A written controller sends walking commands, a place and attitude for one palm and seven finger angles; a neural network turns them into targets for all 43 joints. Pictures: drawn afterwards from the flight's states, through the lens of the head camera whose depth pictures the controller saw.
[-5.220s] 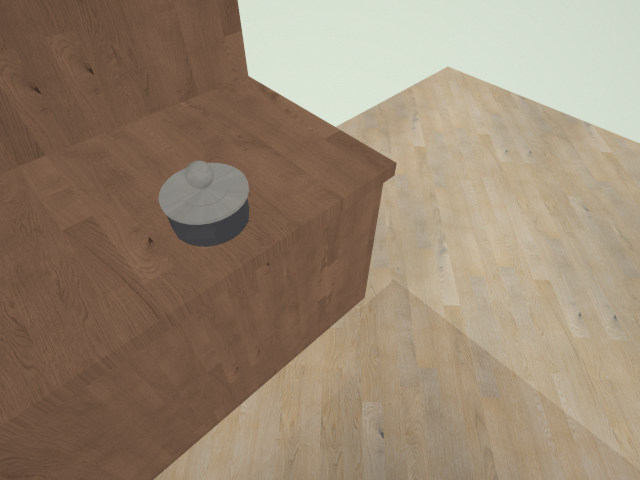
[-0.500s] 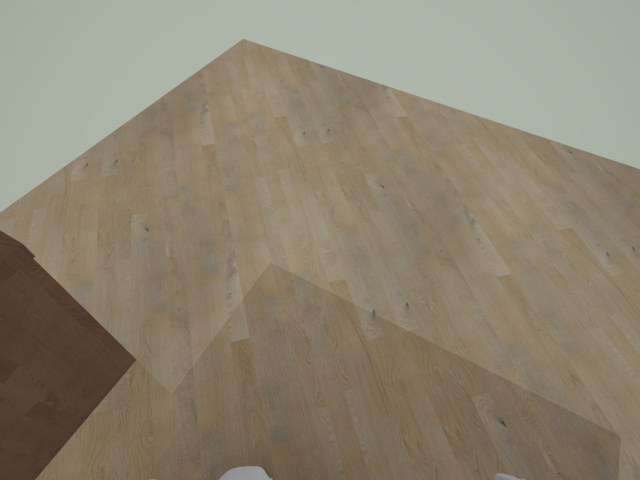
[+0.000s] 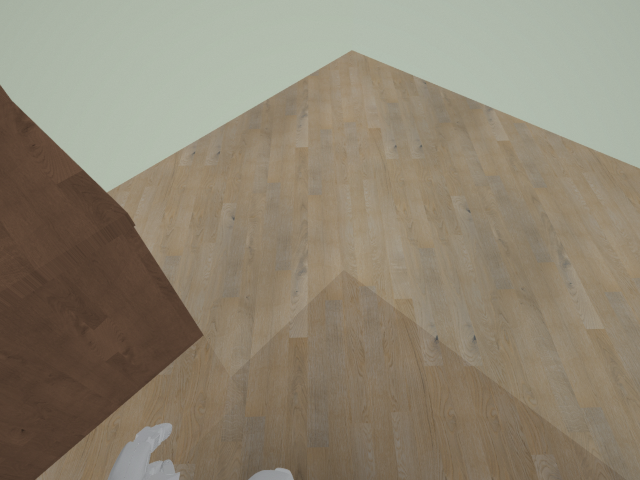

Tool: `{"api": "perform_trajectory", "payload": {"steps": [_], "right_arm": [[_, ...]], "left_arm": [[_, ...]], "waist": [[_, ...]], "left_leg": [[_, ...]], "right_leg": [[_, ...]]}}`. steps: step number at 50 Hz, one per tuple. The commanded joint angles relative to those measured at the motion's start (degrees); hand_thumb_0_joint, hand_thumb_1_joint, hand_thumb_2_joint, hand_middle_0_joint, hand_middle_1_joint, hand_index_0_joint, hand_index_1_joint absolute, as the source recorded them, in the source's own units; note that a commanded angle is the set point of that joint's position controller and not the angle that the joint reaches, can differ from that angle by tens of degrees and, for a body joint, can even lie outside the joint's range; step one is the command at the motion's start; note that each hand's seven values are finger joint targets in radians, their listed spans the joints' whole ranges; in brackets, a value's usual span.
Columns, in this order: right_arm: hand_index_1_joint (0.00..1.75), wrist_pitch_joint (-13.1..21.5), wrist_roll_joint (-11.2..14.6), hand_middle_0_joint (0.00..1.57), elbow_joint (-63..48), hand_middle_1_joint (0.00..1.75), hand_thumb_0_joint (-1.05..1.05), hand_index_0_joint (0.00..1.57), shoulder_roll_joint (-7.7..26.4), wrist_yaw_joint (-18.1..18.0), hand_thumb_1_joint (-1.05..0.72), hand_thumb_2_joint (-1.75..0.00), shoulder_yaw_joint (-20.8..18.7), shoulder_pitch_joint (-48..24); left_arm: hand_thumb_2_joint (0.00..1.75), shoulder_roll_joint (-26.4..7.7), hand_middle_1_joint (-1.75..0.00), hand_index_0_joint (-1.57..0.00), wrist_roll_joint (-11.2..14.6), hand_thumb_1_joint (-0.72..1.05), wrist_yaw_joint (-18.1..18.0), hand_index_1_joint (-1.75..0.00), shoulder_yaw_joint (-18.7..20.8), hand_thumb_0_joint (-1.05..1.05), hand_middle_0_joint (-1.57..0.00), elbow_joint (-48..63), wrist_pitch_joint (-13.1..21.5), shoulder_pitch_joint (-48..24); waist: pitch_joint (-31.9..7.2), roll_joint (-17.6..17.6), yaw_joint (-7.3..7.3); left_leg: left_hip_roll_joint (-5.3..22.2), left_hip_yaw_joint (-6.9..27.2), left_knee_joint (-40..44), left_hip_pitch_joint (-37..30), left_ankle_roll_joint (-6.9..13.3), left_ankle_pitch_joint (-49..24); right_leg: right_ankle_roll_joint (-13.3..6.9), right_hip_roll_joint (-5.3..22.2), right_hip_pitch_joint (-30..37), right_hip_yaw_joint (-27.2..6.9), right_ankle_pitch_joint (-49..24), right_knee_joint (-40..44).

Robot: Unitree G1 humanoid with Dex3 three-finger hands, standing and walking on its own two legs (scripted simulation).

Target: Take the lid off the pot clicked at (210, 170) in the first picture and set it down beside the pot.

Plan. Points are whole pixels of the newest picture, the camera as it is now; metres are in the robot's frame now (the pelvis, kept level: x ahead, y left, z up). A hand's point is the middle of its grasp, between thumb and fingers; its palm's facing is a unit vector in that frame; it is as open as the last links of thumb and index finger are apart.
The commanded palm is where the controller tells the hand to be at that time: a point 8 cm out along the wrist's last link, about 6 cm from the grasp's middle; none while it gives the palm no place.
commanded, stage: turn to face it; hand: left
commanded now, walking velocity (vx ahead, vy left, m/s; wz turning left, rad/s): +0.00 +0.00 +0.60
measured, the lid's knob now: out of the picture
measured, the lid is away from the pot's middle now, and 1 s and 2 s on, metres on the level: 0.00 0.00 0.00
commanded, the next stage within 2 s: take the last steps up to it in 1.22 s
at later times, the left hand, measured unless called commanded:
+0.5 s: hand out of the picture -0.01 +0.28 -0.17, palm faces +0.33 -0.90 -0.27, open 7.4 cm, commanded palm none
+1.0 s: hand out of the picture +0.00 +0.24 -0.14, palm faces +0.56 -0.78 -0.29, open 7.4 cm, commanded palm none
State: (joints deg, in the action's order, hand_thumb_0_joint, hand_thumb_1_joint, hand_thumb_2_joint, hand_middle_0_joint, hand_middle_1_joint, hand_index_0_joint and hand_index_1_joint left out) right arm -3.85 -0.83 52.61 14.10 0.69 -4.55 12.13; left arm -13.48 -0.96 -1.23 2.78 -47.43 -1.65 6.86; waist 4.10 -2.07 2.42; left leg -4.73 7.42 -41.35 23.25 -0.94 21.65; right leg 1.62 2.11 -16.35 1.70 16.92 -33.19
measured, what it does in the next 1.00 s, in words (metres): steps on the spot, turning left: left foot, then right foot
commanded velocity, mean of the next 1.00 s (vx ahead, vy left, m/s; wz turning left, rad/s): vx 0.00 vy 0.00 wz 0.55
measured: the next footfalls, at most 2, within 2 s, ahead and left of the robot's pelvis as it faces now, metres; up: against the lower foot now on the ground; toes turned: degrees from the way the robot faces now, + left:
left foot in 0.34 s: +0.02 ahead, +0.15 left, +0.00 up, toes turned +18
right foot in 0.78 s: +0.13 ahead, -0.08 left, +0.00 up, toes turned +27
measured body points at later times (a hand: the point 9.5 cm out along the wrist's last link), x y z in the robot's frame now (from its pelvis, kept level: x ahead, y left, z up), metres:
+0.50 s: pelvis +0.01 +0.04 +0.01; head +0.05 +0.08 +0.45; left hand -0.03 +0.33 -0.15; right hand +0.19 -0.18 -0.11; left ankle -0.01 +0.13 -0.73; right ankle +0.02 -0.12 -0.66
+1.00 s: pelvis +0.04 +0.01 +0.01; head +0.08 +0.02 +0.46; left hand -0.03 +0.28 -0.12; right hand +0.24 -0.17 -0.14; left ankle -0.05 +0.12 -0.66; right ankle +0.09 -0.10 -0.73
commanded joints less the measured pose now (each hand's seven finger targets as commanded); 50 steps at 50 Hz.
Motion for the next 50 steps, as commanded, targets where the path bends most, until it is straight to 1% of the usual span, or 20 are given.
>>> {"api": "perform_trajectory", "payload": {"steps": [1, 4, 7, 12, 15, 16, 17, 18, 19, 22, 24, 31, 36, 37, 38, 39, 40, 41, 44, 50], "right_arm": [[0.30, 0.67, -0.49, 0.20, -5.71, 0.30, 0.00, 0.20, 6.97, 0.48, -0.90, -0.90, -2.43, -3.05], [0.30, 0.51, -0.11, 0.20, -4.67, 0.30, 0.00, 0.20, 5.44, 1.29, -0.90, -0.90, -1.87, -1.96], [0.30, 0.32, 0.02, 0.20, -5.58, 0.30, 0.00, 0.20, 4.66, 1.46, -0.90, -0.90, -1.17, -6.27], [0.30, 1.35, 0.53, 0.20, -6.19, 0.30, 0.00, 0.20, 4.34, 1.40, -0.90, -0.90, -0.25, -8.08], [0.30, 2.15, 0.23, 0.20, -4.88, 0.30, 0.00, 0.20, 6.60, 1.12, -0.90, -0.90, -0.76, -2.26], [0.30, 2.78, -0.22, 0.20, -4.33, 0.30, 0.00, 0.20, 11.86, 0.83, -0.90, -0.90, -2.14, 1.77], [0.30, 2.84, -0.06, 0.20, -3.82, 0.30, 0.00, 0.20, 17.99, 0.41, -0.90, -0.90, -3.74, 5.89], [0.30, 2.66, 0.17, 0.20, -2.09, 0.30, 0.00, 0.20, 17.10, -0.18, -0.90, -0.90, -3.58, 8.95], [0.30, 2.63, 0.04, 0.20, -2.73, 0.30, 0.00, 0.20, 16.24, -0.92, -0.90, -0.90, -3.21, 6.88], [0.30, 2.98, -0.28, 0.20, -5.16, 0.30, 0.00, 0.20, 11.90, -1.24, -0.90, -0.90, -1.55, -2.24], [0.30, 3.12, -0.07, 0.20, -5.26, 0.30, 0.00, 0.20, 11.64, -1.18, -0.90, -0.90, -1.30, -2.63], [0.30, 2.50, -0.37, 0.20, -4.70, 0.30, 0.00, 0.20, 12.23, -1.08, -0.90, -0.90, -2.14, -0.38], [0.30, 1.99, -0.18, 0.20, -5.53, 0.30, 0.00, 0.20, 11.55, -0.97, -0.90, -0.90, -2.45, -3.47], [0.30, 1.97, 0.21, 0.20, -5.93, 0.30, 0.00, 0.20, 10.43, -0.86, -0.90, -0.90, -2.30, -4.11], [0.30, 2.14, 0.76, 0.20, -6.40, 0.30, 0.00, 0.20, 6.86, -0.52, -0.90, -0.90, -1.80, -3.11], [0.30, 2.10, 0.60, 0.20, -7.61, 0.30, 0.00, 0.20, 4.94, -0.37, -0.90, -0.90, -1.47, -2.27], [0.30, 1.29, -0.13, 0.20, -6.82, 0.30, 0.00, 0.20, 7.72, -0.36, -0.90, -0.90, -2.24, -2.10], [0.30, 0.77, -0.29, 0.20, -6.08, 0.30, 0.00, 0.20, 6.86, 0.00, -0.90, -0.90, -2.24, -2.90], [0.30, 0.62, -0.24, 0.20, -4.40, 0.30, 0.00, 0.20, 5.70, 1.04, -0.90, -0.90, -1.53, -1.09], [0.30, 1.01, 0.36, 0.20, -5.27, 0.30, 0.00, 0.20, 3.36, 1.06, -0.90, -0.90, 0.15, -6.79]], "left_arm": [[0.90, -11.37, -0.30, -0.20, -0.09, 0.90, -1.19, -0.30, 2.87, 0.00, -0.20, 4.15, 1.36, 1.63], [0.90, -8.96, -0.30, -0.20, -0.44, 0.90, -1.09, -0.30, 2.15, 0.00, -0.20, 3.96, 1.89, 0.93], [0.90, -11.01, -0.30, -0.20, -0.64, 0.90, -0.96, -0.30, 2.53, 0.00, -0.20, 2.40, 1.70, 5.31], [0.90, -13.68, -0.30, -0.20, -0.75, 0.90, -0.63, -0.30, 3.47, 0.00, -0.20, 0.83, 1.10, 7.99], [0.90, -13.51, -0.30, -0.20, 0.01, 0.90, -0.28, -0.30, 3.67, 0.00, -0.20, 0.27, 0.53, 7.33], [0.90, -11.19, -0.30, -0.20, 0.38, 0.90, 0.08, -0.30, 3.40, 0.00, -0.20, 1.29, 0.31, 8.03], [0.90, -6.93, -0.30, -0.20, 0.54, 0.90, 0.47, -0.30, 2.09, 0.00, -0.20, 3.84, 0.36, 6.08], [0.90, -8.04, -0.30, -0.20, -0.08, 0.90, -0.27, -0.30, 1.97, 0.00, -0.20, 4.41, -0.48, 1.37], [0.90, -7.51, -0.30, -0.20, 0.30, 0.90, -0.45, -0.30, 2.09, 0.00, -0.20, 4.02, -0.42, -0.61], [0.90, -7.52, -0.30, -0.20, 0.14, 0.90, 0.45, -0.30, 2.42, 0.00, -0.20, 0.75, -0.33, 2.62], [0.90, -7.55, -0.30, -0.20, 0.20, 0.90, 0.63, -0.30, 2.32, 0.00, -0.20, 0.12, -0.39, 3.50], [0.90, -7.06, -0.30, -0.20, 0.36, 0.90, 0.15, -0.30, 1.83, 0.00, -0.20, 2.55, -0.34, -0.25], [0.90, -7.22, -0.30, -0.20, 0.83, 0.90, -0.21, -0.30, 1.89, 0.00, -0.20, 2.37, 0.65, 4.31], [0.90, -8.47, -0.30, -0.20, 0.77, 0.90, -0.42, -0.30, 2.24, 0.00, -0.20, 2.02, 1.17, 6.69], [0.90, -12.54, -0.30, -0.20, -0.02, 0.90, -0.87, -0.30, 3.10, 0.00, -0.20, 1.89, 1.76, 8.63], [0.90, -16.44, -0.30, -0.20, -0.53, 0.90, -0.93, -0.30, 3.58, 0.00, -0.20, 2.64, 1.84, 8.36], [0.90, -15.26, -0.30, -0.20, -0.09, 0.90, -1.12, -0.30, 3.47, 0.00, -0.20, 3.18, 1.64, 7.66], [0.90, -13.37, -0.30, -0.20, -0.02, 0.90, -1.24, -0.30, 3.14, 0.00, -0.20, 3.64, 1.50, 4.53], [0.90, -9.04, -0.30, -0.20, -0.29, 0.90, -1.01, -0.30, 2.03, 0.00, -0.20, 4.17, 1.89, 0.16], [0.90, -12.42, -0.30, -0.20, -0.79, 0.90, -0.75, -0.30, 2.96, 0.00, -0.20, 0.83, 1.53, 7.31]], "waist": [[-2.12, 13.36, -2.02], [-2.01, 13.56, -1.21], [-1.98, 13.32, -3.70], [-4.63, 15.20, -5.04], [-7.58, 11.31, -1.49], [-11.34, -0.46, 0.60], [-12.06, -17.36, 2.96], [-12.83, -13.60, 4.70], [-10.90, -12.33, 3.69], [-6.19, -6.44, -0.96], [-6.83, -6.92, -1.35], [-7.29, -6.48, -0.02], [-7.96, -6.12, -2.76], [-8.49, -3.51, -4.24], [-9.53, 8.38, -4.82], [-8.48, 17.66, -4.68], [-7.32, 12.88, -4.28], [-4.32, 13.23, -3.01], [-1.70, 13.21, -0.59], [-3.16, 13.91, -4.60]], "left_leg": [[4.43, -2.64, -28.43, 11.56, -1.59, 5.80], [5.70, -6.26, -27.35, 10.17, -3.26, 2.22], [5.81, -9.07, -18.82, 7.31, -3.77, 3.63], [5.02, -13.09, -2.62, -0.06, -2.62, 3.88], [4.81, -13.80, 15.18, -13.13, -1.25, -9.42], [13.31, -2.92, 18.79, -24.80, 2.52, -20.59], [28.13, 15.69, 19.45, -29.90, 10.96, -44.67], [28.31, 14.91, 18.99, -26.56, 13.53, -42.59], [26.28, 14.87, 18.80, -23.53, 13.90, -38.17], [18.54, 6.56, 20.27, -16.18, 9.87, -32.82], [16.82, 5.39, 20.64, -15.98, 9.58, -32.99], [16.63, 12.45, 19.91, -17.38, 11.11, -29.13], [13.22, 14.80, 15.01, -8.59, 8.48, -29.07], [10.86, 13.83, 11.59, -4.14, 6.23, -23.79], [5.02, 7.22, 2.16, 4.83, 2.29, -10.05], [-1.59, -2.64, -10.93, 11.53, -1.46, 11.98], [1.75, -0.28, -21.54, 9.91, -0.80, 12.00], [2.94, -0.74, -26.90, 9.98, -0.82, 9.36], [5.02, -4.40, -28.61, 8.96, -2.03, 2.85], [4.43, -10.44, -7.61, 1.26, -2.10, 4.96]], "right_leg": [[-9.31, 19.67, 4.55, -14.82, -3.66, 17.86], [-8.14, 16.22, 6.86, -4.02, -16.78, 14.13], [-8.68, 17.07, 8.54, -1.84, -20.95, 12.92], [-8.10, 18.63, 11.30, 0.88, -28.10, 8.00], [-2.85, 17.09, 6.67, 5.97, -25.52, -2.33], [0.85, 12.96, -3.99, 8.55, -14.28, -14.54], [4.60, 5.53, -18.39, 7.32, 21.77, -26.60], [3.67, 5.91, -18.56, 0.57, 22.42, -31.52], [3.67, 5.83, -19.65, -1.00, 19.37, -33.79], [4.00, 5.40, -15.65, -1.47, 8.43, -31.71], [4.15, 4.45, -13.42, -1.25, 6.95, -27.91], [4.10, 1.72, -11.79, -2.07, 8.06, -17.03], [2.74, -1.19, 2.94, -0.82, 1.29, 0.44], [2.44, 0.50, 9.65, -1.85, -3.93, 8.96], [-0.81, 11.57, 17.29, -12.67, -4.66, 15.99], [-8.22, 25.26, 17.16, -24.06, -11.91, 18.02], [-10.86, 25.76, 10.07, -21.71, -6.76, 17.96], [-10.36, 22.29, 5.66, -19.39, -3.73, 18.50], [-8.80, 16.11, 4.89, -5.56, -14.81, 15.04], [-9.44, 16.89, 9.40, -1.08, -27.81, 10.81]]}}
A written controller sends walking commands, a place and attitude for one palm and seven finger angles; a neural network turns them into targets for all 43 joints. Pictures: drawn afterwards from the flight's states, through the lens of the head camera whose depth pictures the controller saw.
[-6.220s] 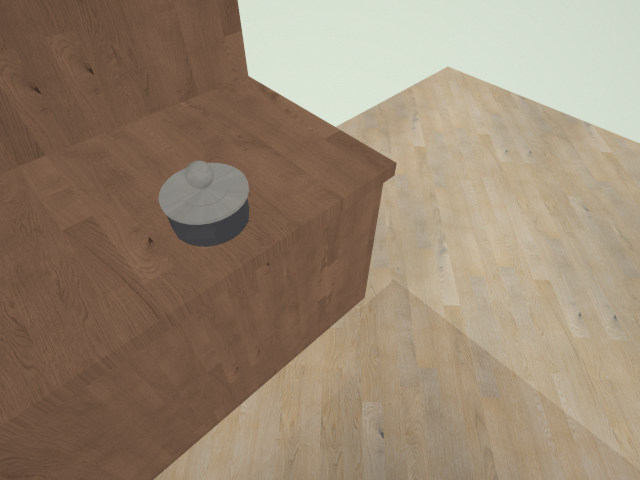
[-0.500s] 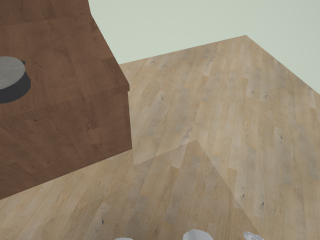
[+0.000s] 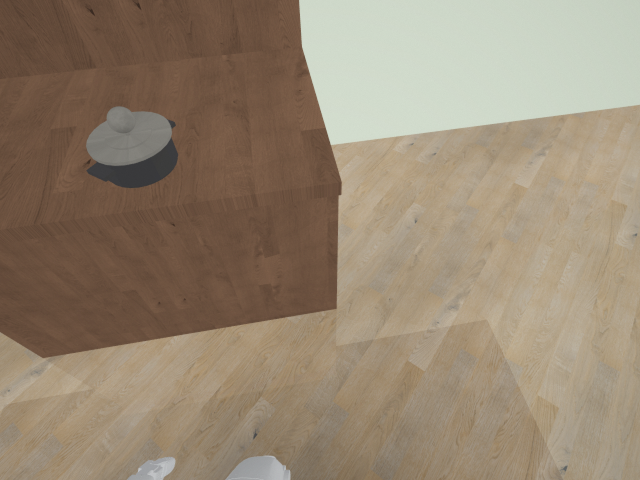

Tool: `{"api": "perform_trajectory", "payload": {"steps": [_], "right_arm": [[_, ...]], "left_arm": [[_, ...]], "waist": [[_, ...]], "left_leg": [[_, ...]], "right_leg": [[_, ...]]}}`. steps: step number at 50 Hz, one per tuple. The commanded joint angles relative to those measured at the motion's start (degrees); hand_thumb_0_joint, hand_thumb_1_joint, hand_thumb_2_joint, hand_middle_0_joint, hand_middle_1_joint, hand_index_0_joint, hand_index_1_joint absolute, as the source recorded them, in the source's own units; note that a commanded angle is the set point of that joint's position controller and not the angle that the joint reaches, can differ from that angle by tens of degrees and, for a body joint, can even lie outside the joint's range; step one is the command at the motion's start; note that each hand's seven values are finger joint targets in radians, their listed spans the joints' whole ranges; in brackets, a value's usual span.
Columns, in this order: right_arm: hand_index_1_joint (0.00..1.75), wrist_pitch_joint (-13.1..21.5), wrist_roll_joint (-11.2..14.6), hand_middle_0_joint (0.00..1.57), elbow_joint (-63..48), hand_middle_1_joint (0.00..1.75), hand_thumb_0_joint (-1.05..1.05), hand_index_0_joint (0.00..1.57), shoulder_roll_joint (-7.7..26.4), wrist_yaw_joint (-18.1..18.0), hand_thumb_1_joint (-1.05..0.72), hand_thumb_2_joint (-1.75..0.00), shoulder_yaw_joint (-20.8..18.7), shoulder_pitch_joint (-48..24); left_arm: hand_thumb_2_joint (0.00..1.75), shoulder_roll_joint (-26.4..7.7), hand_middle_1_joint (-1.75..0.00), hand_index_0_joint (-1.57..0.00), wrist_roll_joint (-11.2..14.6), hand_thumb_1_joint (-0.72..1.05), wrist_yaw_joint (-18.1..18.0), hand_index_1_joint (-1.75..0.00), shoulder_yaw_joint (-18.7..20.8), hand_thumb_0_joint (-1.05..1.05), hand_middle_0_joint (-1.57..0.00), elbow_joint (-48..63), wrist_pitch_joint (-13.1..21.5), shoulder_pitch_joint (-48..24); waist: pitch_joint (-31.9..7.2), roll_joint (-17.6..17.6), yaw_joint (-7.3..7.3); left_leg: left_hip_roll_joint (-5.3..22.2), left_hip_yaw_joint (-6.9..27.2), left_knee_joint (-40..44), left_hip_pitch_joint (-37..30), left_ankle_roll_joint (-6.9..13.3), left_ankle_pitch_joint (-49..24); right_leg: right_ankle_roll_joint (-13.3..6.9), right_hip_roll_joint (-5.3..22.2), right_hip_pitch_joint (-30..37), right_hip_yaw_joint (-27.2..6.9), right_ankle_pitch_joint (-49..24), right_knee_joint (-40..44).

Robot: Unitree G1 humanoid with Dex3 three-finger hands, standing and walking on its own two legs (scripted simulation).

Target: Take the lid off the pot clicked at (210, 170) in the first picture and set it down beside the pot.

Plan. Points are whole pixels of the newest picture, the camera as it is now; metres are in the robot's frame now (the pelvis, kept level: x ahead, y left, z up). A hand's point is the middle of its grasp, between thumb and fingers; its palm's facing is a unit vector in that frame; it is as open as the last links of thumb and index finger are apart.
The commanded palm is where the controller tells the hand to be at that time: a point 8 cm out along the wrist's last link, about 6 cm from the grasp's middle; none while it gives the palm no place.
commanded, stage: turn to face it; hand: left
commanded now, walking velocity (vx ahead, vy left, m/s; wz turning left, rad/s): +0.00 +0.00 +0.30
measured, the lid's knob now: (121, 119) +0.76 +0.44 +0.00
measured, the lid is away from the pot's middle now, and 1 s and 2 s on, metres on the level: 0.00 0.00 0.00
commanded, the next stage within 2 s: take the last steps up to it in 0.22 s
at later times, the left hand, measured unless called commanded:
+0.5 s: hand out of the picture +0.06 +0.23 -0.17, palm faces +0.16 -0.95 -0.26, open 7.4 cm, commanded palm none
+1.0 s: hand out of the picture +0.05 +0.30 -0.19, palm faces +0.28 -0.94 -0.20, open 7.4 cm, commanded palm none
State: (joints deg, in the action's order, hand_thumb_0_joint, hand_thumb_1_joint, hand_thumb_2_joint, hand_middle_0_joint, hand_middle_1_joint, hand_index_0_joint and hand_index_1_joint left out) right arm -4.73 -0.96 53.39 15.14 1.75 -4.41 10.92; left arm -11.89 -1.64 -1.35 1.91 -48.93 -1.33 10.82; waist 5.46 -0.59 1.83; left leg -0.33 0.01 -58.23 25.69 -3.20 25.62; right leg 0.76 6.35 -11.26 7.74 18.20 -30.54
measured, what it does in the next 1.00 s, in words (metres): walks ahead: left foot, then right foot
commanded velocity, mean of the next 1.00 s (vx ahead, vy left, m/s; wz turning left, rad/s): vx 0.20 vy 0.07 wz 0.15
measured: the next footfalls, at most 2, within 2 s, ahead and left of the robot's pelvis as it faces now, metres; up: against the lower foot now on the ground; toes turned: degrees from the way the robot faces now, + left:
left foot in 0.14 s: +0.04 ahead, +0.14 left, +0.00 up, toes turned +6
right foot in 0.48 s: +0.08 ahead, -0.09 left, +0.00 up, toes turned +2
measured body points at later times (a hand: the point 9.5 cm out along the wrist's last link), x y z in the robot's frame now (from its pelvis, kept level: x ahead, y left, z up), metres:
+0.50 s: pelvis +0.03 +0.02 -0.01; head +0.06 +0.01 +0.44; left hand +0.05 +0.28 -0.15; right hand +0.14 -0.21 -0.16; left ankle +0.00 +0.13 -0.73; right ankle +0.04 -0.10 -0.74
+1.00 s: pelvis +0.16 +0.13 -0.01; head +0.19 +0.16 +0.43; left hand +0.04 +0.35 -0.17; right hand +0.30 -0.08 -0.15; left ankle +0.18 +0.23 -0.74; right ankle +0.08 -0.04 -0.66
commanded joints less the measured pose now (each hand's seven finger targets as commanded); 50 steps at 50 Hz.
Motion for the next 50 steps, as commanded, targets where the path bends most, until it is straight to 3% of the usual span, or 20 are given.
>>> {"api": "perform_trajectory", "payload": {"steps": [1, 5, 7, 10, 16, 19, 22, 23, 24, 25, 26, 29, 33, 39, 41, 43, 44, 45, 46, 50], "right_arm": [[0.30, 2.13, 0.57, 0.20, -5.89, 0.30, 0.00, 0.20, 2.37, -0.13, -0.90, -0.90, 0.16, -5.15], [0.30, 3.39, 0.20, 0.20, -3.51, 0.30, 0.00, 0.20, 4.85, -0.67, -0.90, -0.90, 0.01, 1.57], [0.30, 3.61, -0.08, 0.20, -3.20, 0.30, 0.00, 0.20, 14.27, -1.34, -0.90, -0.90, -1.93, 6.28], [0.30, 3.63, -0.25, 0.20, -3.08, 0.30, 0.00, 0.20, 9.46, -2.91, -0.90, -0.90, -0.63, 1.24], [0.30, 3.82, -0.12, 0.20, -2.41, 0.30, 0.00, 0.20, 8.22, -2.95, -0.90, -0.90, 0.17, -0.56], [0.30, 3.71, -0.39, 0.20, -1.60, 0.30, 0.00, 0.20, 8.30, -2.57, -0.90, -0.90, 0.03, 0.08], [0.30, 3.65, -0.18, 0.20, -1.65, 0.30, 0.00, 0.20, 7.08, -2.31, -0.90, -0.90, 0.16, -2.29], [0.30, 3.87, 0.23, 0.20, -1.82, 0.30, 0.00, 0.20, 4.67, -2.10, -0.90, -0.90, 0.45, -2.48], [0.30, 4.19, 0.79, 0.20, -3.42, 0.30, 0.00, 0.20, 0.48, -1.61, -0.90, -0.90, 1.18, -2.19], [0.30, 3.98, -0.43, 0.20, -5.25, 0.30, 0.00, 0.20, 3.36, -1.14, -0.90, -0.90, 0.68, -6.50], [0.30, 3.74, -0.62, 0.20, -4.76, 0.30, 0.00, 0.20, 4.35, -0.72, -0.90, -0.90, 0.01, -6.89], [0.30, 3.78, -0.82, 0.20, -1.58, 0.30, 0.00, 0.20, 3.20, 0.57, -0.90, -0.90, -0.11, -3.05], [0.30, 3.95, -0.39, 0.20, -1.05, 0.30, 0.00, 0.20, 0.16, 0.90, -0.90, -0.90, 0.73, -3.86], [0.30, 5.02, -0.04, 0.20, -2.12, 0.30, 0.00, 0.20, -2.07, 1.97, -0.90, -0.90, 1.86, -8.20], [0.30, 5.70, 0.00, 0.20, -1.39, 0.30, 0.00, 0.20, -1.05, 1.79, -0.90, -0.90, 1.71, -5.50], [0.30, 6.65, -0.51, 0.20, 2.18, 0.30, 0.00, 0.20, 1.45, 0.68, -0.90, -0.90, 0.96, 5.91], [0.30, 6.91, -0.88, 0.20, 4.52, 0.30, 0.00, 0.20, 6.68, -0.19, -0.90, -0.90, -0.32, 14.22], [0.30, 7.21, -1.25, 0.20, 5.50, 0.30, 0.00, 0.20, 12.79, -1.21, -0.90, -0.90, -1.94, 19.63], [0.30, 6.71, -0.52, 0.20, 6.20, 0.30, 0.00, 0.20, 13.09, -1.88, -0.90, -0.90, -1.74, 20.51], [0.30, 8.20, -0.36, 0.20, 3.11, 0.30, 0.00, 0.20, 2.66, -2.65, -0.90, -0.90, 1.09, 6.43]], "left_arm": [[0.90, -14.35, -0.30, -0.20, -0.13, 0.90, -0.60, -0.30, 4.04, 0.00, -0.20, 2.00, 1.10, 3.46], [0.90, -13.38, -0.30, -0.20, 0.91, 0.90, -0.32, -0.30, 3.87, 0.00, -0.20, 0.53, 0.36, 3.13], [0.90, -7.09, -0.30, -0.20, 1.18, 0.90, 0.10, -0.30, 1.96, 0.00, -0.20, 3.32, -0.02, 3.13], [0.90, -8.05, -0.30, -0.20, 1.09, 0.90, 0.05, -0.30, 2.22, 0.00, -0.20, 0.54, -0.67, -1.02], [0.90, -6.02, -0.30, -0.20, 1.26, 0.90, 0.50, -0.30, 1.45, 0.00, -0.20, -2.23, -0.83, 1.14], [0.90, -5.57, -0.30, -0.20, 0.83, 0.90, 1.13, -0.30, 1.38, 0.00, -0.20, -2.43, -0.12, 1.85], [0.90, -5.54, -0.30, -0.20, 0.42, 0.90, 1.71, -0.30, 1.81, 0.00, -0.20, -4.30, 1.13, 7.51], [0.90, -7.58, -0.30, -0.20, 0.03, 0.90, 1.49, -0.30, 2.45, 0.00, -0.20, -5.26, 1.92, 10.98], [0.90, -13.48, -0.30, -0.20, -0.70, 0.90, 0.89, -0.30, 3.64, 0.00, -0.20, -5.95, 2.61, 14.72], [0.90, -15.42, -0.30, -0.20, 0.22, 0.90, 0.63, -0.30, 3.73, 0.00, -0.20, -5.79, 2.45, 17.58], [0.90, -14.72, -0.30, -0.20, 0.30, 0.90, 0.30, -0.30, 3.95, 0.00, -0.20, -5.68, 3.14, 15.42], [0.90, -8.87, -0.30, -0.20, 0.26, 0.90, 0.14, -0.30, 2.75, 0.00, -0.20, -4.88, 4.71, 7.74], [0.90, -7.79, -0.30, -0.20, 0.13, 0.90, 0.14, -0.30, 2.52, 0.00, -0.20, -7.87, 5.65, 12.91], [0.90, -9.44, -0.30, -0.20, -0.20, 0.90, 0.17, -0.30, 2.64, 0.00, -0.20, -10.83, 5.42, 15.22], [0.90, -10.19, -0.30, -0.20, -0.20, 0.90, 0.16, -0.30, 3.05, 0.00, -0.20, -10.90, 5.13, 13.96], [0.90, -10.13, -0.30, -0.20, 0.16, 0.90, 0.34, -0.30, 3.19, 0.00, -0.20, -10.91, 4.80, 11.63], [0.90, -7.65, -0.30, -0.20, 0.39, 0.90, 0.79, -0.30, 2.50, 0.00, -0.20, -10.29, 4.54, 12.77], [0.90, -3.63, -0.30, -0.20, 1.16, 0.90, 1.23, -0.30, 1.95, 0.00, -0.20, -8.66, 4.25, 13.49], [0.90, -3.53, -0.30, -0.20, 0.99, 0.90, 0.80, -0.30, 1.52, 0.00, -0.20, -6.96, 4.06, 9.48], [0.90, -2.22, -0.30, -0.20, 0.25, 0.90, 1.61, -0.30, 1.64, 0.00, -0.20, -9.62, 3.28, 7.47]], "waist": [[-5.23, 12.93, -4.04], [-9.06, 8.10, -0.26], [-11.89, -16.27, 1.62], [-7.82, -10.71, 0.60], [-7.74, -7.09, -0.60], [-8.10, -9.57, -0.47], [-4.98, -6.31, -4.00], [-4.22, 0.76, -5.75], [-3.58, 16.70, -7.21], [-0.79, 12.70, -9.13], [1.21, 11.82, -7.38], [2.43, 7.14, -2.52], [-0.25, 9.43, -4.00], [0.86, 11.74, -5.34], [-0.42, 12.22, -4.10], [-5.34, 8.23, 1.58], [-10.68, -1.26, 4.65], [-14.23, -17.43, 5.59], [-14.66, -16.38, 6.23], [-3.46, -5.56, -1.04]], "left_leg": [[-0.24, -3.63, 12.37, -2.85, 0.45, 0.78], [0.84, -3.60, 35.26, -19.07, 2.22, -16.55], [23.08, 21.04, 37.49, -28.58, 14.77, -50.49], [17.47, 15.36, 37.81, -21.14, 14.82, -40.87], [13.69, 9.57, 37.61, -20.92, 13.21, -42.92], [12.31, 11.29, 38.80, -19.46, 13.30, -24.82], [9.07, 10.92, 34.93, -8.85, 10.70, -4.34], [4.59, 7.72, 26.54, -0.94, 8.06, 0.86], [-2.69, -0.17, 10.73, 11.91, 4.35, 7.27], [-1.00, 3.23, 0.17, 15.48, 3.93, 9.63], [1.01, 6.05, -6.27, 15.73, 4.14, 3.83], [4.68, 4.12, -8.59, 13.01, 2.47, -8.46], [4.75, -1.02, -2.00, 12.60, 0.76, -11.73], [3.32, -6.16, 16.94, 3.54, 2.52, -13.76], [2.40, -6.69, 20.96, -3.17, 3.80, -11.52], [-0.37, -8.77, 29.52, -19.43, 4.82, -13.18], [4.52, -3.61, 29.47, -32.42, 6.21, -12.99], [20.05, 20.06, 36.57, -39.71, 11.70, -15.62], [22.98, 23.86, 41.94, -36.81, 14.79, -12.73], [17.71, 10.72, 45.92, -13.82, 13.85, -13.78]], "right_leg": [[-8.47, 12.84, 4.96, -6.94, -30.72, 6.97], [-2.22, 9.83, 0.29, -2.22, -26.62, -5.63], [3.39, -0.26, -19.08, -1.58, 20.29, -25.43], [2.84, 0.69, -19.52, -7.68, 12.43, -32.16], [3.44, -1.67, -13.07, -5.12, 7.80, -20.25], [2.61, -3.45, -9.63, -3.17, 8.83, -13.30], [1.97, -4.62, 2.42, -1.20, 0.54, 1.24], [0.90, -0.95, 10.44, -5.71, 1.72, 8.28], [-4.32, 14.76, 16.64, -25.80, 10.70, 18.11], [-9.16, 22.37, 10.89, -35.04, 16.75, 23.48], [-9.61, 21.45, 5.43, -36.80, 23.35, 25.29], [-6.81, 15.25, 2.03, -19.96, 7.05, 22.56], [-5.80, 12.86, 8.70, -8.35, -17.44, 18.36], [-5.19, 12.19, 7.17, -3.00, -20.58, 16.80], [-5.27, 12.75, 5.77, -3.00, -20.46, 14.00], [-3.57, 9.37, 1.90, 1.00, -24.83, 0.00], [-2.01, 6.07, -5.93, 2.97, -15.92, -13.94], [0.35, -2.82, -20.89, 3.60, 14.98, -31.24], [-1.35, -3.12, -24.61, -3.50, 18.25, -40.33], [-1.56, 2.67, -20.98, -6.36, 4.51, -39.65]]}}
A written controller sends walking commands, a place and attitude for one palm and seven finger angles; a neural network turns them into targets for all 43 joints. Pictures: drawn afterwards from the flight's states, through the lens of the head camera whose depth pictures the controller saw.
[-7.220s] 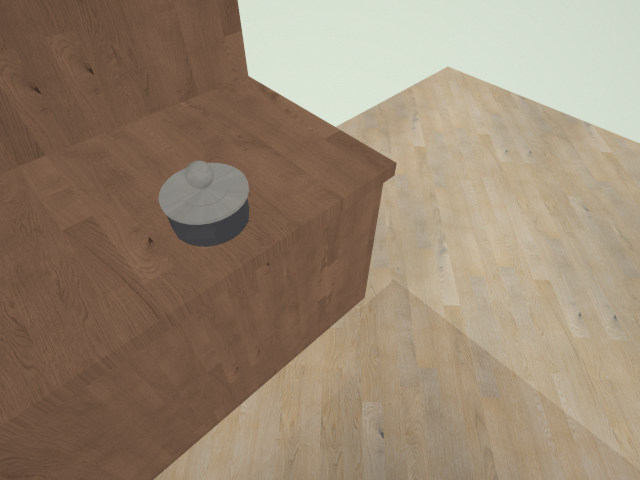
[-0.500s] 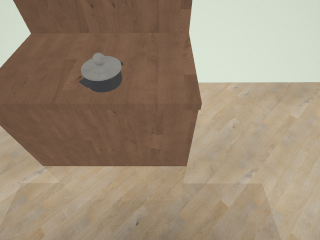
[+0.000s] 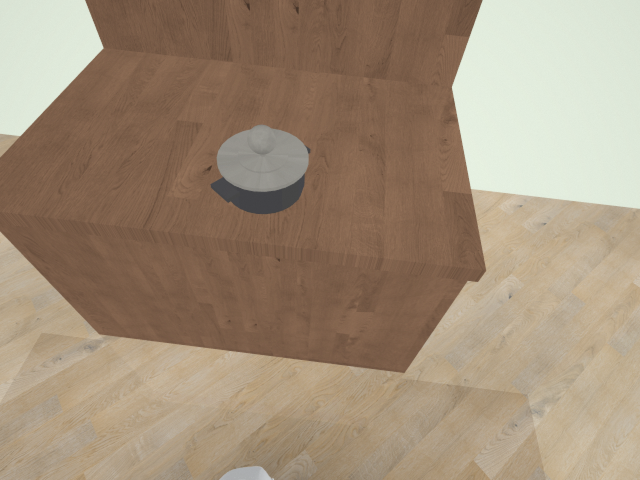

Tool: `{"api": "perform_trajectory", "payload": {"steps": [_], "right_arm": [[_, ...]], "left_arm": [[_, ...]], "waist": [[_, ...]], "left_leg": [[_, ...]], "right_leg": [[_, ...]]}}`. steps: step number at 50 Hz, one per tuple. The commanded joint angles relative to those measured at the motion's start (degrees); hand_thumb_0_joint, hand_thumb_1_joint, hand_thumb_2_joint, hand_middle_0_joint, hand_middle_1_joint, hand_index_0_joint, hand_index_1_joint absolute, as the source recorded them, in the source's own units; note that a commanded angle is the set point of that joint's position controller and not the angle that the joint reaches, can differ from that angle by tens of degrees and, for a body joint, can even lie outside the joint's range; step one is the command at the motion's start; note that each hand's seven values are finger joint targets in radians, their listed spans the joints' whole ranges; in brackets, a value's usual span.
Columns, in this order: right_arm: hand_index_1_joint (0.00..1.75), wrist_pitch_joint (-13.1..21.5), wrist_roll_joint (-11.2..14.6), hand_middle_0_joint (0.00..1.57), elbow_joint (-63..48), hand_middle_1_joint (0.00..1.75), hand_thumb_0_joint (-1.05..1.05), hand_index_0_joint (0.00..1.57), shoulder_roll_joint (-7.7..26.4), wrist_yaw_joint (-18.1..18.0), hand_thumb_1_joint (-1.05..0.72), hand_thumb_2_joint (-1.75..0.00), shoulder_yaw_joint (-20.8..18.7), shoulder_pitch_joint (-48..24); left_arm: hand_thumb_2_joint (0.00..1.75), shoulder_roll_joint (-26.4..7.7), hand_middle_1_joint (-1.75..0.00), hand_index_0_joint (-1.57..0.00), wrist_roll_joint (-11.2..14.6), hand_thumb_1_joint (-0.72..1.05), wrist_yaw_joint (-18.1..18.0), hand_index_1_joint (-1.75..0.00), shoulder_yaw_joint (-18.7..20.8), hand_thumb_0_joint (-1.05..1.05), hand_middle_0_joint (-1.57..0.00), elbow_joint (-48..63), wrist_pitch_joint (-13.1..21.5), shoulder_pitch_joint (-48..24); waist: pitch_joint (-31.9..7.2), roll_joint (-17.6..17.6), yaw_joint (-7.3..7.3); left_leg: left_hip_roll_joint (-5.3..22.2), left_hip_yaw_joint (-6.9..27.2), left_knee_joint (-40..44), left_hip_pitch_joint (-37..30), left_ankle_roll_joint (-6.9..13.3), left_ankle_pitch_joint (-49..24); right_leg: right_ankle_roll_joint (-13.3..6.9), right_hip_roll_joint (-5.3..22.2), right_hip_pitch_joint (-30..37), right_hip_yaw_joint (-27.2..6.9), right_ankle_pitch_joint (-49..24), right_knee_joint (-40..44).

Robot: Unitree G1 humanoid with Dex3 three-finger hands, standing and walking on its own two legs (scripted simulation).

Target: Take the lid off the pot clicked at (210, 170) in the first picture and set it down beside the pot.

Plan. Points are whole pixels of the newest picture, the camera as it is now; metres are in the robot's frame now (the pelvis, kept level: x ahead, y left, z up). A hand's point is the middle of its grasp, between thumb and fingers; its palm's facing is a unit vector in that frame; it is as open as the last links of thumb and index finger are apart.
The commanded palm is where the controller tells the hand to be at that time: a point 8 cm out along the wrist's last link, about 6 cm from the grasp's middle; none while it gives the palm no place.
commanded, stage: take the last steps up to it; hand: left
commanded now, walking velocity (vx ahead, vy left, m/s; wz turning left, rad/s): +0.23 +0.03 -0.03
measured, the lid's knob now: (262, 139) +0.66 +0.17 +0.01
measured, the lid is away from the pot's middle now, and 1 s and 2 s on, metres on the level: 0.00 0.00 0.00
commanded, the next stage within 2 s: come to a stop and stand still in 0.20 s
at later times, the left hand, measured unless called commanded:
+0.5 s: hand (216, 396) +0.24 +0.17 -0.15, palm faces -0.04 -0.97 -0.22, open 7.4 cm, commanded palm none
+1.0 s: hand out of the picture +0.11 +0.24 -0.16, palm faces +0.00 -0.97 -0.23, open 7.4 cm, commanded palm none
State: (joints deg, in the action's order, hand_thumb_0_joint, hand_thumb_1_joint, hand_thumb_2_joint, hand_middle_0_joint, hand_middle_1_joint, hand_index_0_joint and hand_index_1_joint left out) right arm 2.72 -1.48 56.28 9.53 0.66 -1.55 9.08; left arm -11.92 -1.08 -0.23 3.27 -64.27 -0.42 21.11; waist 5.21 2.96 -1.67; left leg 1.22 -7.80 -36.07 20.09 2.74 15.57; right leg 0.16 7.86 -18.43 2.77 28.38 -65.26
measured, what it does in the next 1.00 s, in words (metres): walks ahead: right foot, then left foot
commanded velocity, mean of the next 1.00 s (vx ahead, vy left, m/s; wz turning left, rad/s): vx -0.02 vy -0.04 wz -0.01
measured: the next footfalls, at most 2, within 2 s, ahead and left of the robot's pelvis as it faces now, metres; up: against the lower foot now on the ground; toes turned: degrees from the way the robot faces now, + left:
right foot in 0.36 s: +0.23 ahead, -0.09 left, +0.00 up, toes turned -7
left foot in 0.68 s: +0.19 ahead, +0.16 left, +0.00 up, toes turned +1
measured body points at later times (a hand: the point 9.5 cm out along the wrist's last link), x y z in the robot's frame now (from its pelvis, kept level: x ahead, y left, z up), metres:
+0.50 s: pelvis +0.14 +0.01 +0.01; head +0.16 -0.01 +0.46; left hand +0.24 +0.23 -0.13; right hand +0.11 -0.20 -0.16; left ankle +0.09 +0.13 -0.69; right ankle +0.19 -0.08 -0.72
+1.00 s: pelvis +0.12 +0.05 +0.02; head +0.12 +0.05 +0.47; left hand +0.11 +0.29 -0.14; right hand +0.13 -0.18 -0.14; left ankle +0.15 +0.16 -0.72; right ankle +0.07 -0.07 -0.71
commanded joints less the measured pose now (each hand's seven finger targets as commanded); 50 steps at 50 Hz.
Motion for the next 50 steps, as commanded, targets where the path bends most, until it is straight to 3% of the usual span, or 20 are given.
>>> {"api": "perform_trajectory", "payload": {"steps": [1, 4, 10, 13, 15, 16, 17, 18, 19, 21, 24, 28, 32, 33, 35, 36, 39, 45, 49, 50], "right_arm": [[0.30, 1.05, 0.28, 0.20, 0.13, 0.30, 0.00, 0.20, 7.57, -1.59, -0.90, -0.90, -1.47, 7.05], [0.30, 1.46, 0.46, 0.20, 0.40, 0.30, 0.00, 0.20, 6.68, -1.71, -0.90, -0.90, -1.49, 7.42], [0.30, 1.47, 0.06, 0.20, 2.43, 0.30, 0.00, 0.20, 7.44, -1.76, -0.90, -0.90, -1.37, 11.16], [0.30, 1.08, -0.15, 0.20, 3.85, 0.30, 0.00, 0.20, 7.63, -1.92, -0.90, -0.90, -1.37, 12.53], [0.30, 0.98, 0.03, 0.20, 4.60, 0.30, 0.00, 0.20, 6.60, -2.01, -0.90, -0.90, -0.67, 12.13], [0.30, 1.04, 0.42, 0.20, 5.00, 0.30, 0.00, 0.20, 5.61, -2.17, -0.90, -0.90, -0.25, 11.91], [0.30, 1.15, 0.87, 0.20, 4.72, 0.30, 0.00, 0.20, 3.85, -2.32, -0.90, -0.90, 0.01, 13.06], [0.30, 0.58, 1.37, 0.20, 4.65, 0.30, 0.00, 0.20, 3.48, -2.42, -0.90, -0.90, -0.01, 14.76], [0.30, -0.68, 1.51, 0.20, 4.86, 0.30, 0.00, 0.20, 2.85, -2.89, -0.90, -0.90, -0.10, 14.39], [0.30, -2.27, 1.77, 0.20, 5.21, 0.30, 0.00, 0.20, 2.43, -2.99, -0.90, -0.90, -0.41, 12.81], [0.30, -3.80, 1.91, 0.20, 5.99, 0.30, 0.00, 0.20, 0.32, -2.69, -0.90, -0.90, -0.71, 13.71], [0.30, -4.63, 1.35, 0.20, 4.32, 0.30, 0.00, 0.20, 0.69, -2.25, -0.90, -0.90, -1.55, 12.42], [0.30, -3.92, 1.27, 0.20, 4.79, 0.30, 0.00, 0.20, 0.66, -2.19, -0.90, -0.90, -1.62, 15.86], [0.30, -3.34, 1.11, 0.20, 4.85, 0.30, 0.00, 0.20, 1.62, -2.18, -0.90, -0.90, -1.54, 16.14], [0.30, -2.37, 0.17, 0.20, 1.50, 0.30, 0.00, 0.20, 7.71, -2.45, -0.90, -0.90, -1.87, 11.50], [0.30, -1.91, -0.03, 0.20, 1.51, 0.30, 0.00, 0.20, 7.09, -3.08, -0.90, -0.90, -1.52, 8.48], [0.30, -1.61, 0.12, 0.20, 1.35, 0.30, 0.00, 0.20, 6.52, -3.67, -0.90, -0.90, -0.52, 3.76], [0.30, -2.65, 0.05, 0.20, 4.70, 0.30, 0.00, 0.20, 9.07, -3.57, -0.90, -0.90, -1.86, 8.35], [0.30, -2.76, 0.62, 0.20, 6.04, 0.30, 0.00, 0.20, 7.94, -3.15, -0.90, -0.90, -1.69, 8.31], [0.30, -2.73, 0.98, 0.20, 6.05, 0.30, 0.00, 0.20, 6.39, -3.02, -0.90, -0.90, -1.36, 8.80]], "left_arm": [[0.90, -1.20, -0.30, -0.20, -0.43, 0.90, 0.52, -0.30, 0.07, 0.00, -0.20, 5.17, 1.73, -0.81], [0.90, -0.99, -0.30, -0.20, -0.49, 0.90, 0.64, -0.30, 0.01, 0.00, -0.20, 6.11, 0.92, -1.55], [0.90, -1.01, -0.30, -0.20, -0.46, 0.90, 0.54, -0.30, -0.42, 0.00, -0.20, 9.86, 1.21, -10.27], [0.90, -0.40, -0.30, -0.20, -0.43, 0.90, 0.25, -0.30, -0.66, 0.00, -0.20, 10.49, 1.60, -12.00], [0.90, -0.90, -0.30, -0.20, -0.50, 0.90, 0.03, -0.30, -0.60, 0.00, -0.20, 9.13, 2.24, -8.61], [0.90, -2.12, -0.30, -0.20, -0.46, 0.90, -0.27, -0.30, -0.52, 0.00, -0.20, 7.66, 2.90, -4.65], [0.90, -5.38, -0.30, -0.20, -0.38, 0.90, -1.01, -0.30, -0.02, 0.00, -0.20, 5.94, 3.64, 0.11], [0.90, -7.97, -0.30, -0.20, 0.28, 0.90, -1.28, -0.30, 0.01, 0.00, -0.20, 4.70, 3.80, 2.22], [0.90, -8.77, -0.30, -0.20, 0.51, 0.90, -1.61, -0.30, -0.06, 0.00, -0.20, 4.51, 3.80, 1.97], [0.90, -7.34, -0.30, -0.20, 0.15, 0.90, -2.44, -0.30, -0.30, 0.00, -0.20, 6.27, 3.06, -5.65], [0.90, -6.94, -0.30, -0.20, -0.31, 0.90, -3.01, -0.30, 0.05, 0.00, -0.20, 7.95, 1.50, -10.37], [0.90, -7.67, -0.30, -0.20, -0.72, 0.90, -2.77, -0.30, 1.24, 0.00, -0.20, 8.81, 0.18, -9.91], [0.90, -7.50, -0.30, -0.20, -0.40, 0.90, -2.60, -0.30, 1.48, 0.00, -0.20, 9.43, -0.84, -11.43], [0.90, -5.87, -0.30, -0.20, -0.04, 0.90, -2.40, -0.30, 1.07, 0.00, -0.20, 9.62, -1.17, -11.14], [0.90, -1.14, -0.30, -0.20, 0.70, 0.90, -1.88, -0.30, 0.07, 0.00, -0.20, 10.38, -1.75, -8.95], [0.90, -2.62, -0.30, -0.20, -0.06, 0.90, -2.11, -0.30, 0.22, 0.00, -0.20, 9.16, -2.56, -9.57], [0.90, -2.89, -0.30, -0.20, -0.17, 0.90, -1.01, -0.30, 0.33, 0.00, -0.20, 5.44, -2.07, -4.55], [0.90, -1.82, -0.30, -0.20, -0.01, 0.90, -0.57, -0.30, -0.83, 0.00, -0.20, 5.11, -2.05, -5.69], [0.90, -1.07, -0.30, -0.20, 0.16, 0.90, -1.04, -0.30, -1.55, 0.00, -0.20, 2.08, -0.97, -0.23], [0.90, -1.99, -0.30, -0.20, 0.19, 0.90, -1.43, -0.30, -1.75, 0.00, -0.20, 1.23, -0.43, 0.95]], "waist": [[-3.01, -9.73, 1.05], [-1.72, -8.28, 0.30], [-1.50, -6.22, 2.13], [-1.98, -6.71, 2.61], [-2.46, -4.66, 0.73], [-4.82, -2.11, -1.01], [-9.24, 3.80, -1.73], [-11.50, 4.94, -0.67], [-12.40, 5.06, -0.45], [-9.24, 5.42, 1.52], [-8.83, 2.08, 2.99], [-7.09, 5.79, 2.15], [-7.63, 5.97, 4.23], [-6.63, 2.01, 4.20], [-2.64, -16.93, 2.23], [-0.85, -19.78, 2.34], [-2.80, -9.41, -0.31], [-3.57, -11.26, 3.55], [-4.44, -8.71, 1.77], [-4.34, -5.65, 2.13]], "left_leg": [[14.73, 15.22, 24.82, -6.31, 7.53, -4.67], [13.37, 12.84, 27.25, -6.57, 8.68, -7.59], [13.95, 10.91, 24.35, -14.53, 9.77, -19.89], [13.71, 9.52, 20.07, -16.01, 8.62, -25.00], [11.50, 7.48, 13.60, -12.29, 5.96, -25.93], [8.61, 5.76, 6.39, -10.30, 3.28, -26.69], [4.03, 4.06, -2.47, -1.84, -0.22, -18.34], [-0.83, 2.92, -9.25, 1.22, -3.29, 5.19], [-1.05, 5.17, -16.63, 0.32, -4.24, 20.83], [1.45, 9.19, -19.29, 0.02, -4.79, 19.89], [0.62, 6.69, -12.54, -3.54, -5.29, 14.86], [-0.59, 5.07, -10.12, -2.73, -5.80, 10.40], [-0.69, 3.65, 6.94, -11.90, -5.33, -1.91], [1.18, 5.09, 12.90, -14.13, -4.60, -4.87], [17.28, 24.00, 24.82, -2.66, 2.96, -6.79], [17.99, 25.88, 27.40, 1.81, 4.14, -5.55], [14.10, 19.22, 23.97, -2.80, 5.07, -7.16], [15.20, 18.95, 22.61, -11.14, 6.02, -6.52], [11.29, 15.81, 18.44, -8.59, 2.71, -4.49], [8.37, 13.44, 15.54, -6.93, 0.36, -4.06]], "right_leg": [[-0.53, 0.88, -11.72, -0.65, -7.28, -2.28], [0.06, 0.29, -11.63, 0.13, -10.33, 5.69], [0.20, -1.70, -11.74, 1.15, -13.06, 20.66], [-0.61, -3.73, -7.31, 2.47, -13.26, 26.04], [-1.19, -5.56, 2.19, 3.54, -17.92, 33.31], [-1.40, -4.60, 9.85, 1.45, -26.70, 38.53], [-4.89, 3.42, 21.00, -10.11, -50.83, 36.70], [-12.11, 13.44, 23.50, -16.87, -70.06, 39.24], [-16.31, 17.58, 20.60, -18.79, -78.03, 41.77], [-17.23, 15.27, 12.44, -15.85, -68.86, 42.77], [-13.94, 10.69, 7.15, -8.32, -57.83, 42.58], [-12.12, 8.71, 4.71, -8.39, -45.25, 43.77], [-7.69, 6.17, -0.88, -7.46, -29.72, 39.94], [-5.01, 2.96, -3.48, -5.81, -22.49, 36.34], [0.75, -6.64, -4.58, 0.00, -1.96, 24.51], [0.85, -6.61, -2.66, -3.84, 0.82, 16.41], [1.00, -6.47, -3.48, -5.49, -4.54, 12.35], [1.35, -5.67, -3.03, -2.32, -0.78, 23.94], [0.40, -6.07, 7.45, -1.02, -12.70, 43.68], [-0.47, -4.08, 10.05, -4.29, -16.41, 47.74]]}}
